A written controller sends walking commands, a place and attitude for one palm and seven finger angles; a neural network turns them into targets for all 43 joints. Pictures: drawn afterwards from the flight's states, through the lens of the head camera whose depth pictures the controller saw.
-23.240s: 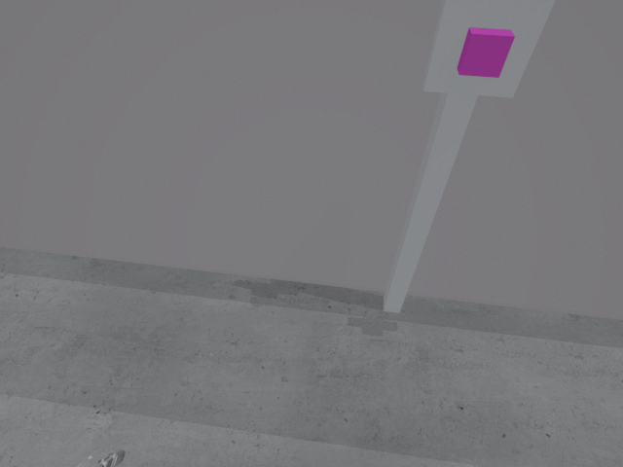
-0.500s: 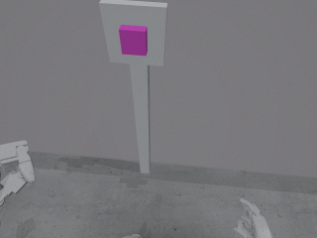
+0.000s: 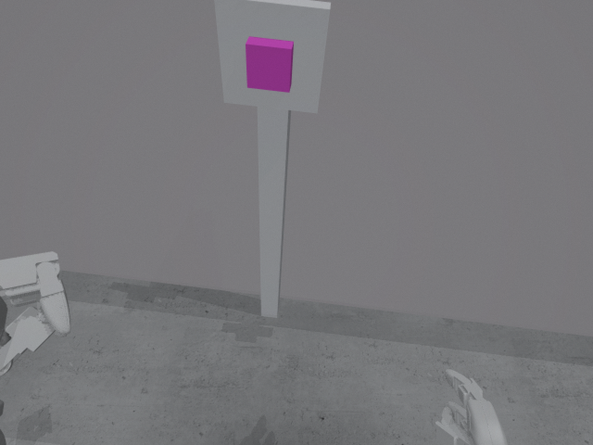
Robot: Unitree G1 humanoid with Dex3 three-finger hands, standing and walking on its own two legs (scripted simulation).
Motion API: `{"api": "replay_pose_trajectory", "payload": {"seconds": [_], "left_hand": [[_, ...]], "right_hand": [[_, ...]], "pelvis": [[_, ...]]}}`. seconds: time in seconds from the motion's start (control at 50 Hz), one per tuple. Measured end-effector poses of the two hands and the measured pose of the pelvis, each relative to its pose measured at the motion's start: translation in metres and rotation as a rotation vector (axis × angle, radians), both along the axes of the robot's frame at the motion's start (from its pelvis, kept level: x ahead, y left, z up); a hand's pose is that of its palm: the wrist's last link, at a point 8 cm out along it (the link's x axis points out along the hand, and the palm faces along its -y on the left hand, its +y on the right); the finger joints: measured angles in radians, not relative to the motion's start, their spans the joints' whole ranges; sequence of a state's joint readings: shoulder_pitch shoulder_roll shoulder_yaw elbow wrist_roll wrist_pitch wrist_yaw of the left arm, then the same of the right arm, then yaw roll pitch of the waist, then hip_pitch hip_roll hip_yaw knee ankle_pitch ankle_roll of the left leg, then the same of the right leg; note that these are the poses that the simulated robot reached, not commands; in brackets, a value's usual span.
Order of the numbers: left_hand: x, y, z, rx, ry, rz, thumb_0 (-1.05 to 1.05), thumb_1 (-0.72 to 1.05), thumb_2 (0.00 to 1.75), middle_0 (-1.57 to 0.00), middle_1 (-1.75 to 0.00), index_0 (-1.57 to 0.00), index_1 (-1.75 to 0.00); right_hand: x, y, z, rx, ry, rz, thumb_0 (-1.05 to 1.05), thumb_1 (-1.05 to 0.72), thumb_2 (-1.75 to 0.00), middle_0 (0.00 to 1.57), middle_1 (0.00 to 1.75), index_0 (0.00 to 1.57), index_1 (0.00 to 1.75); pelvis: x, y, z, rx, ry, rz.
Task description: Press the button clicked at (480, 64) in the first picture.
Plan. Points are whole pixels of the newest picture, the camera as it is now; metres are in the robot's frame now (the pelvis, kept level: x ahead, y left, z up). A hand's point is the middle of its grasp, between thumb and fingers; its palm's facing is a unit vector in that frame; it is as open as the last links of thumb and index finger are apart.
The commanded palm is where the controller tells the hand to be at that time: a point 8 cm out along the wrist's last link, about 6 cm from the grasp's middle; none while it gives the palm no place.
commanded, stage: step back with the hand held close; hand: left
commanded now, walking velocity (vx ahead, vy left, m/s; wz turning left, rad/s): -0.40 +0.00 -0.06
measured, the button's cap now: (270, 64) +0.63 +0.10 +0.21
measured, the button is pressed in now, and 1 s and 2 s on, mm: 0 0 0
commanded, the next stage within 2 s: stop stepping back and stand still in 0.18 s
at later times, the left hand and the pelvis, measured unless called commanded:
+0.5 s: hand out of the picture +0.08 +0.21 +0.18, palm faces +0.29 -0.85 -0.44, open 3.1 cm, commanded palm +0.04 +0.25 +0.19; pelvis -0.11 -0.01 +0.01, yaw -6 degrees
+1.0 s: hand out of the picture +0.04 +0.24 +0.17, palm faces +0.38 -0.85 -0.37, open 3.1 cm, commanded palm -0.01 +0.29 +0.19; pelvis -0.15 +0.01 +0.00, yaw -2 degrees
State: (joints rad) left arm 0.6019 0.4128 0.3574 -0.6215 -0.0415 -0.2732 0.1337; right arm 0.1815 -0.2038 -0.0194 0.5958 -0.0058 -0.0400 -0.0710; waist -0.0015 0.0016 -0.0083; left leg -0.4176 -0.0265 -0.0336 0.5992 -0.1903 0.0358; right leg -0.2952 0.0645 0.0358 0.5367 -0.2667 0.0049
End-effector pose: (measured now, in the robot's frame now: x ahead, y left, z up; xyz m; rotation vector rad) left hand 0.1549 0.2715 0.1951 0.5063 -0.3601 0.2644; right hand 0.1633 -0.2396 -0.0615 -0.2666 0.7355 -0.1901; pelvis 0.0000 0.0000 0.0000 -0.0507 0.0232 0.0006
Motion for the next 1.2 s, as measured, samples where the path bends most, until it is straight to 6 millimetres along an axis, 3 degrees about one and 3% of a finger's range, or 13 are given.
{"api": "replay_pose_trajectory", "payload": {"seconds": [0.1,0.2,0.38,0.5,0.6,0.78,0.96,1.1,1.18,1.2], "left_hand": [[-0.003,0.013,0.000,0.000,0.045,-0.005,0.02,0.89,0.90,-1.31,-1.50,-1.31,-1.50],[-0.025,-0.001,0.001,-0.024,0.085,-0.058,0.02,0.89,0.90,-1.31,-1.50,-1.31,-1.50],[-0.080,-0.030,0.008,0.038,0.080,-0.105,0.02,0.89,0.90,-1.31,-1.50,-1.31,-1.50],[-0.108,-0.020,0.002,-0.014,0.100,0.000,0.01,0.89,0.90,-1.31,-1.50,-1.31,-1.50],[-0.115,-0.008,-0.012,-0.073,0.072,0.040,0.01,0.89,0.90,-1.31,-1.50,-1.31,-1.50],[-0.140,0.000,0.000,-0.002,0.053,-0.008,0.02,0.89,0.90,-1.31,-1.50,-1.31,-1.50],[-0.160,0.007,-0.010,-0.054,0.064,0.073,0.02,0.89,0.90,-1.31,-1.50,-1.31,-1.50],[-0.140,0.020,-0.016,-0.074,0.046,0.089,0.02,0.89,0.90,-1.31,-1.50,-1.31,-1.50],[-0.126,0.013,-0.004,-0.017,0.049,0.061,0.02,0.89,0.90,-1.31,-1.50,-1.31,-1.50],[-0.121,0.011,-0.010,0.011,0.078,0.043,0.02,0.89,0.90,-1.31,-1.50,-1.31,-1.50]], "right_hand": [[-0.019,0.007,0.013,-0.003,-0.023,0.002,0.01,-0.91,-0.90,0.20,0.30,0.20,0.30],[-0.049,0.011,0.020,0.024,-0.050,0.009,0.01,-0.91,-0.90,0.20,0.30,0.20,0.30],[-0.118,-0.006,-0.004,0.062,-0.023,-0.009,0.01,-0.90,-0.90,0.20,0.30,0.21,0.30],[-0.176,-0.027,-0.008,0.045,0.055,-0.120,0.01,-0.91,-0.90,0.20,0.30,0.21,0.30],[-0.199,-0.037,-0.011,-0.020,0.068,-0.138,0.01,-0.91,-0.90,0.20,0.30,0.20,0.30],[-0.196,-0.006,0.004,0.030,-0.052,-0.096,0.01,-0.91,-0.90,0.20,0.30,0.20,0.30],[-0.186,0.016,-0.010,0.065,-0.020,-0.014,0.01,-0.91,-0.90,0.20,0.30,0.21,0.30],[-0.180,0.020,-0.013,0.036,0.008,-0.028,0.01,-0.91,-0.90,0.20,0.30,0.21,0.30],[-0.173,0.025,-0.009,0.072,-0.006,-0.016,0.01,-0.91,-0.90,0.20,0.30,0.20,0.30],[-0.171,0.024,-0.013,0.088,-0.007,0.000,0.01,-0.91,-0.90,0.20,0.30,0.20,0.30]], "pelvis": [[-0.022,0.004,0.009,-0.003,0.012,-0.025],[-0.046,0.003,0.015,-0.018,0.027,-0.068],[-0.106,-0.013,0.004,0.015,0.014,-0.091],[-0.115,-0.014,0.011,0.058,-0.005,-0.101],[-0.122,-0.004,0.006,0.041,-0.019,-0.054],[-0.150,0.005,0.008,0.042,-0.049,-0.068],[-0.156,0.007,0.004,0.022,-0.043,-0.047],[-0.146,0.016,0.001,0.042,-0.056,-0.043],[-0.139,0.010,0.006,0.047,-0.039,-0.037],[-0.138,0.009,0.004,0.052,-0.030,-0.037]]}}
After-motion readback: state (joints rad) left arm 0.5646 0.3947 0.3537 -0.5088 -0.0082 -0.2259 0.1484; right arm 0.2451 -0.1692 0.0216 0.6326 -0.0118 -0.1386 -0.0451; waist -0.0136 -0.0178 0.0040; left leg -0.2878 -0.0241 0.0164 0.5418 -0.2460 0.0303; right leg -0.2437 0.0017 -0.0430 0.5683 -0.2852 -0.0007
